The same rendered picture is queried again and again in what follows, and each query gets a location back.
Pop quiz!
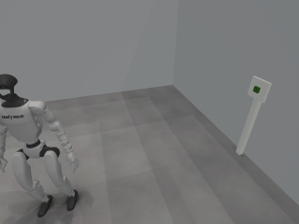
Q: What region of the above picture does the right robot shin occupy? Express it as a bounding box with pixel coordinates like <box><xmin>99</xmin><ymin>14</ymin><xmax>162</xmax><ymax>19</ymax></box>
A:
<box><xmin>26</xmin><ymin>185</ymin><xmax>49</xmax><ymax>203</ymax></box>

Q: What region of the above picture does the button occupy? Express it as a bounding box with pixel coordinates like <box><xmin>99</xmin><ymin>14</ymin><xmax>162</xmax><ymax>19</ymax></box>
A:
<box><xmin>253</xmin><ymin>86</ymin><xmax>261</xmax><ymax>93</ymax></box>

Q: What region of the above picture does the left robot forearm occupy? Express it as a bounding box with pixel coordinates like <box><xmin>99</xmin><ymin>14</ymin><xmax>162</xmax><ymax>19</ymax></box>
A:
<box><xmin>55</xmin><ymin>121</ymin><xmax>73</xmax><ymax>153</ymax></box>

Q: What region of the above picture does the robot left hand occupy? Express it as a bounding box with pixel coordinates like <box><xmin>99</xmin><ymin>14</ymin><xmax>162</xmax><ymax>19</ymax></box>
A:
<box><xmin>65</xmin><ymin>150</ymin><xmax>79</xmax><ymax>173</ymax></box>

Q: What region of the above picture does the robot left foot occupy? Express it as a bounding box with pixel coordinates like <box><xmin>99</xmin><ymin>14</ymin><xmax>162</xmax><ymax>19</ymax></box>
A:
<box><xmin>66</xmin><ymin>189</ymin><xmax>78</xmax><ymax>211</ymax></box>

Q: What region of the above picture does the left robot upper arm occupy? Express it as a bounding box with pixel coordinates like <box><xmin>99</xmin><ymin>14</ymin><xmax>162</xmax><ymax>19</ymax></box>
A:
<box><xmin>28</xmin><ymin>101</ymin><xmax>59</xmax><ymax>132</ymax></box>

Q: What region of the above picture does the panel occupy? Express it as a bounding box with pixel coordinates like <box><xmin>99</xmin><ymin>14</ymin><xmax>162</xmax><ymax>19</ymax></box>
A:
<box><xmin>235</xmin><ymin>76</ymin><xmax>272</xmax><ymax>155</ymax></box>

